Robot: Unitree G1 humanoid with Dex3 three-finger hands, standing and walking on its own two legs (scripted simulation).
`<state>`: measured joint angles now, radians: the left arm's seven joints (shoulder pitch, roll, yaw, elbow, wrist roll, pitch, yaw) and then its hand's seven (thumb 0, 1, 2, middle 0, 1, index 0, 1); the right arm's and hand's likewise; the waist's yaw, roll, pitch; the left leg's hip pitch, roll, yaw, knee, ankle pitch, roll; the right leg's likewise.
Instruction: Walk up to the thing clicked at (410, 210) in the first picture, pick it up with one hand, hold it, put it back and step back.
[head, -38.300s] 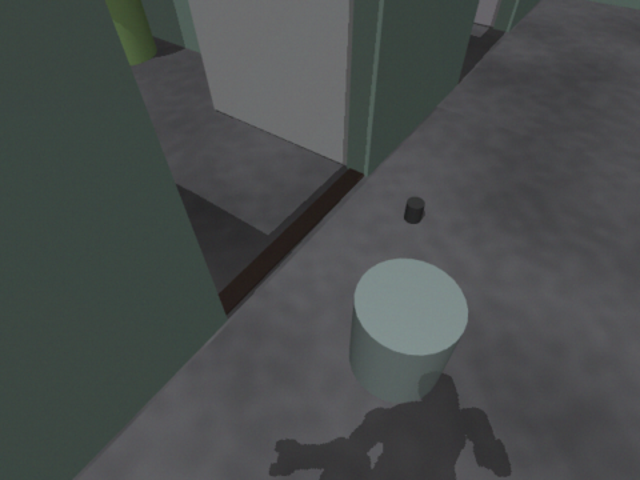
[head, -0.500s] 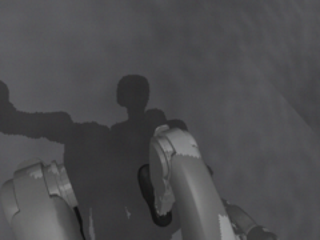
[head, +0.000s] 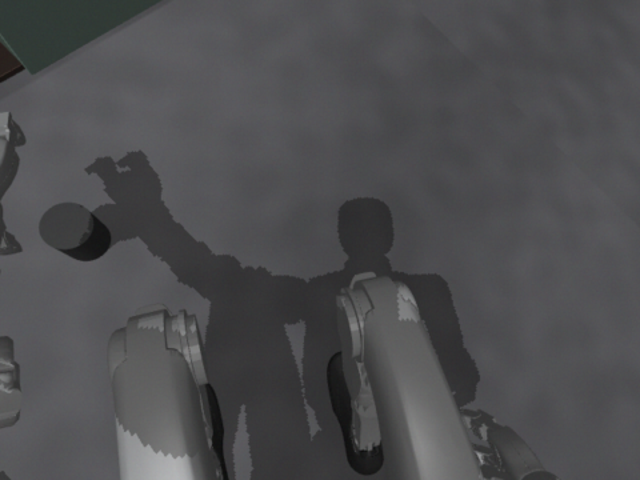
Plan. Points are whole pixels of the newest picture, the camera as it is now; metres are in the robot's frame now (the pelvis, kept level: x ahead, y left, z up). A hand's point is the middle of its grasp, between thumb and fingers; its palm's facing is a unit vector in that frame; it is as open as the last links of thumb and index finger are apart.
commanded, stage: withdraw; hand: left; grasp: from above
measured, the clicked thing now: (78, 233) +0.46 +0.33 -0.31
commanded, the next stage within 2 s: home in 0.50 s
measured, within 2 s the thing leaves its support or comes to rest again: neither
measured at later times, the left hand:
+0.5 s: hand (26, 214) +0.45 +0.34 -0.16, palm faces -0.39 -0.06 -0.92, open 14.1 cm
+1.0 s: hand out of the picture +0.39 +0.32 -0.02, palm faces -0.33 -0.39 -0.86, open 9.9 cm
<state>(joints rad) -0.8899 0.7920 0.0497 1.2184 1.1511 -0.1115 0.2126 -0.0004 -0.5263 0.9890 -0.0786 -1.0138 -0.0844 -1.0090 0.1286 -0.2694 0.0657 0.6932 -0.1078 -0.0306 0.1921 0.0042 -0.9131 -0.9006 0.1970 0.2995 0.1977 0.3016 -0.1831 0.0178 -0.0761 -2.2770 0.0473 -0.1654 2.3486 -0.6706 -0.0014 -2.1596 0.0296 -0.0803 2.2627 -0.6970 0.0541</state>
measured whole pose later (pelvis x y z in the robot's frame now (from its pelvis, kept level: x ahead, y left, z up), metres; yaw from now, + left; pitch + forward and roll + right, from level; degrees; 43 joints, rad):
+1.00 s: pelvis +0.00 +0.00 +0.09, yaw +3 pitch +34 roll -8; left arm -0.54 0.60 0.08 0.74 0.79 -0.04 0.05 0.00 0.41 0.82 -0.20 -0.39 -0.20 -0.39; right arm 0.17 -0.26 -0.01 0.65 -0.01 0.05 0.09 0.01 -0.90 -0.90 0.20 0.30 0.20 0.30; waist -0.11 0.05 -0.17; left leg -2.03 0.05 -0.11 2.06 -0.65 0.01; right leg -1.93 0.01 -0.05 2.00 -0.67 0.05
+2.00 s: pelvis +0.09 +0.01 +0.36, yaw +11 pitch +10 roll -3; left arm 0.52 0.22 0.03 -0.14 -0.06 0.47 0.03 0.01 0.90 0.90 -0.20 -0.30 -0.20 -0.30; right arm 0.29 -0.22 0.03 0.51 0.02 -0.21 -0.18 0.01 -0.90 -0.90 0.20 0.30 0.20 0.30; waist -0.04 0.06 -0.18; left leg -0.71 0.04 -0.05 1.00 -0.48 -0.01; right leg -0.62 -0.02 -0.06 0.93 -0.49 0.03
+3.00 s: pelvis +0.08 +0.00 +0.36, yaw +11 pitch +9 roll -2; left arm 0.49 0.22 0.03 -0.11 -0.05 0.46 0.02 0.01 0.90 0.90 -0.20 -0.30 -0.20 -0.30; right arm 0.28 -0.22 0.03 0.55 0.01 -0.24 -0.18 0.02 -0.90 -0.90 0.20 0.30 0.20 0.30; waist -0.03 0.05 -0.16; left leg -0.69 0.04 -0.05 1.00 -0.47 -0.02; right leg -0.61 -0.01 -0.06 0.94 -0.49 0.02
